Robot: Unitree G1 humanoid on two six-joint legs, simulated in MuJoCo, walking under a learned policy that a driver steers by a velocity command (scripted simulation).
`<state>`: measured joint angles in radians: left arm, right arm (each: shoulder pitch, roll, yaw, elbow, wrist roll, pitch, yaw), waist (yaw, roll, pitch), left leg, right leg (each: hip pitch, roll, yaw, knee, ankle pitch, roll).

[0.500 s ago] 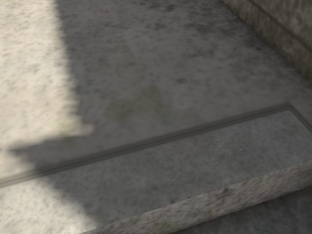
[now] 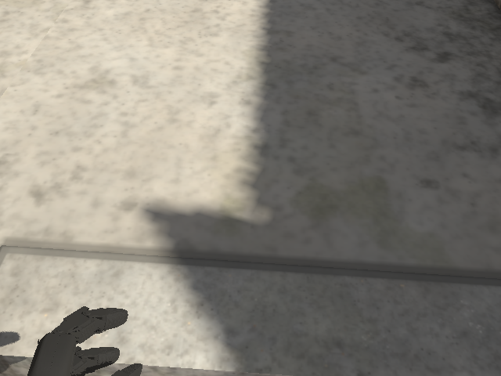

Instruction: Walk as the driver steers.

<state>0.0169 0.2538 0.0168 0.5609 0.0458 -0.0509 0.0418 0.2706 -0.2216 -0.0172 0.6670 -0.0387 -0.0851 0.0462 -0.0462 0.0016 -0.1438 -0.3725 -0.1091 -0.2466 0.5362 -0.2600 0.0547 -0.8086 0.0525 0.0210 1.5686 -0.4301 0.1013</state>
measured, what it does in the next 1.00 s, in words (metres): climbs: right foot, then left foot 0.21 m higher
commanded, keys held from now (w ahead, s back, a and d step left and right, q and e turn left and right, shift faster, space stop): q+shift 0.28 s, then shift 0.04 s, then w+shift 0.24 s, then w+e+shift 0.44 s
